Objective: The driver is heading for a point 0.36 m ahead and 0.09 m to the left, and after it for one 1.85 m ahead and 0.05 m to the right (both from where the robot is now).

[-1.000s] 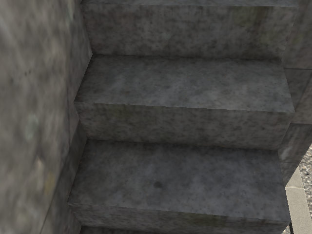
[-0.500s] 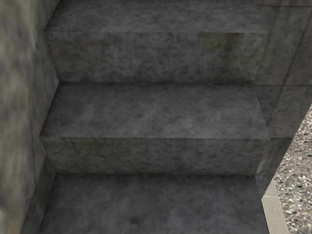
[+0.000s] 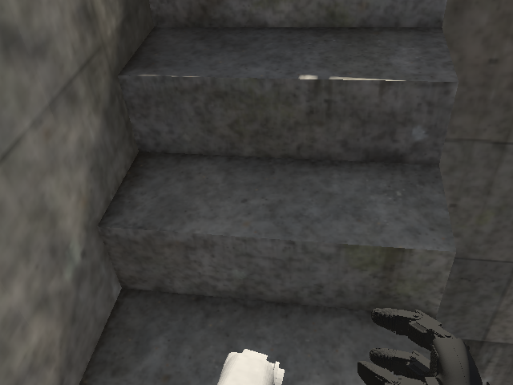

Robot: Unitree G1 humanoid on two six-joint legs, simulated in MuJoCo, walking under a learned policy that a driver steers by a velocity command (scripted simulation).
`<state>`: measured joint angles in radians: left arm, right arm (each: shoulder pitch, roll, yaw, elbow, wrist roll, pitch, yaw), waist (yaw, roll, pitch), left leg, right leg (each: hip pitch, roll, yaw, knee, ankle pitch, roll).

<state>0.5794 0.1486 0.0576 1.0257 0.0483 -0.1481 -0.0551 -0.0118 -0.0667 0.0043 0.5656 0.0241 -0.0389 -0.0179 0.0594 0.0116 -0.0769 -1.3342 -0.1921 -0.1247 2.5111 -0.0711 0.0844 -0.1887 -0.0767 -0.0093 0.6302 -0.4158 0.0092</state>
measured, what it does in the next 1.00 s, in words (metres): climbs: left foot 0.20 m higher, then right foot 0.20 m higher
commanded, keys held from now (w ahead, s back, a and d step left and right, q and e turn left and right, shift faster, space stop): w+shift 1.00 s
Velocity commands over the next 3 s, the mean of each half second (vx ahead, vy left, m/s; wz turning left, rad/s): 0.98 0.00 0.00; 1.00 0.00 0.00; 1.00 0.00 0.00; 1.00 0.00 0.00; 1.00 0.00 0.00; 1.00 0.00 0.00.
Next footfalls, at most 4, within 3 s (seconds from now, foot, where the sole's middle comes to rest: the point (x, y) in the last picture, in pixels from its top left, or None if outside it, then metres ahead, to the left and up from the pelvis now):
0.20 left None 0.25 0.12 -0.57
0.62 right None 0.42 -0.03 -0.38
0.94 left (198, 184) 0.78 0.22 -0.18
1.44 right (327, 60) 0.94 -0.06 0.01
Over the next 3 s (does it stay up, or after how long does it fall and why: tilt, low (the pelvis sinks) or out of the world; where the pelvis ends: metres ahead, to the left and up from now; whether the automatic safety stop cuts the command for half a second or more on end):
stays up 2.06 -0.05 1.17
